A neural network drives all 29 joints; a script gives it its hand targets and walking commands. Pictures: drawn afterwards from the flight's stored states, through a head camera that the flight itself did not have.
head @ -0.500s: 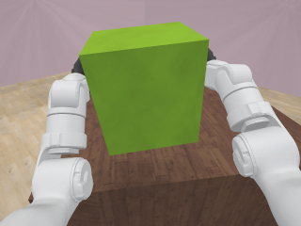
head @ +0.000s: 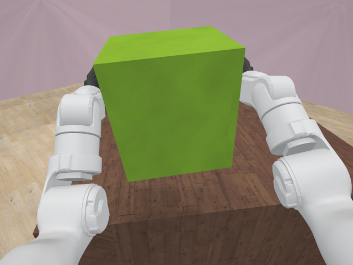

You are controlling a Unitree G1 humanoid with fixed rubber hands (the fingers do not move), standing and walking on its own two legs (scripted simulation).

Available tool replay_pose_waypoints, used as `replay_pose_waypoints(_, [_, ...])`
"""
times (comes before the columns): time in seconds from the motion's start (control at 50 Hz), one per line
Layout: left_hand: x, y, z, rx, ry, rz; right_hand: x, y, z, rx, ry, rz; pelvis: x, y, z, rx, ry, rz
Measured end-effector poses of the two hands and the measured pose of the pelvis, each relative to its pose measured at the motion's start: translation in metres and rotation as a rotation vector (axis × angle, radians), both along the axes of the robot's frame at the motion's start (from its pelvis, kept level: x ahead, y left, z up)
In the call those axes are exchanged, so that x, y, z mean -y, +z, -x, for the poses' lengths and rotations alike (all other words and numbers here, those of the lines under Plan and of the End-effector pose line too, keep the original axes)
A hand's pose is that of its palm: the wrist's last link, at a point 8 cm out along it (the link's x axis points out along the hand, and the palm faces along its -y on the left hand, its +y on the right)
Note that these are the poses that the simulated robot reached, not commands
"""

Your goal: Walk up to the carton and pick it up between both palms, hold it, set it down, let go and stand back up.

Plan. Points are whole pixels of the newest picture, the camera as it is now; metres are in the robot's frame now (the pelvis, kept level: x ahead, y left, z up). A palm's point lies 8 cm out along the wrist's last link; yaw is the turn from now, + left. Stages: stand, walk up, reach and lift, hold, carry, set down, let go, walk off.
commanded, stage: hold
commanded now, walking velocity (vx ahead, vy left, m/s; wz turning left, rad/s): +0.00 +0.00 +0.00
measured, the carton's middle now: (170, 101) +0.37 +0.00 +0.29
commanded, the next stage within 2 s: none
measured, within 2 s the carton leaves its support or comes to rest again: neither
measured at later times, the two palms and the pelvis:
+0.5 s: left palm (93, 93) +0.37 +0.16 +0.31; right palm (244, 82) +0.37 -0.16 +0.33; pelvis +0.00 +0.00 +0.00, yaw -1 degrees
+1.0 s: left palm (91, 93) +0.37 +0.16 +0.31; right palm (243, 77) +0.37 -0.15 +0.34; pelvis +0.00 +0.00 +0.00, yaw +0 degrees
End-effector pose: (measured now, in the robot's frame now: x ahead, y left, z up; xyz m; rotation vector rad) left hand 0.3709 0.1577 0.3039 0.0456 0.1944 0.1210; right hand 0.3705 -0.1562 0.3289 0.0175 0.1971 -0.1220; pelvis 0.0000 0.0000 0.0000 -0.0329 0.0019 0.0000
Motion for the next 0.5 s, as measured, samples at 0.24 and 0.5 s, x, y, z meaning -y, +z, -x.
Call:
replay_pose_waypoints(0.24, [-0.0030, 0.0023, 0.0039, 0.017, 0.008, 0.006, -0.0030, 0.0028, 0.0021, 0.014, 0.008, 0.000, -0.0007, -0.0001, -0.0003, 0.004, -0.002, 0.000])
replay_pose_waypoints(0.5, [0.0015, 0.0077, 0.0018, 0.017, 0.006, 0.000, 0.0018, 0.0031, 0.0014, 0.008, 0.007, 0.005, -0.0013, 0.0001, -0.0003, -0.003, -0.009, -0.001])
